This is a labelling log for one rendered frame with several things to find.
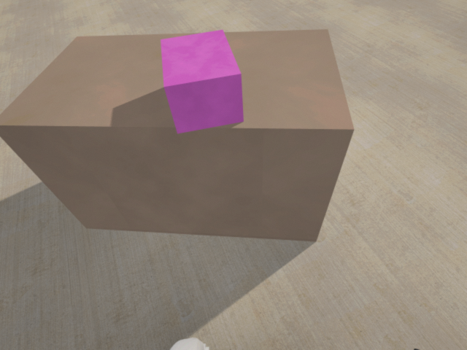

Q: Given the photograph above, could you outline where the pedestal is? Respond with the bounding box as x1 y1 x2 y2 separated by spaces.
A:
0 29 354 241

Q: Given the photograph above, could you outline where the carton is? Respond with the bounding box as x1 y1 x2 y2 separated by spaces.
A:
161 30 244 133

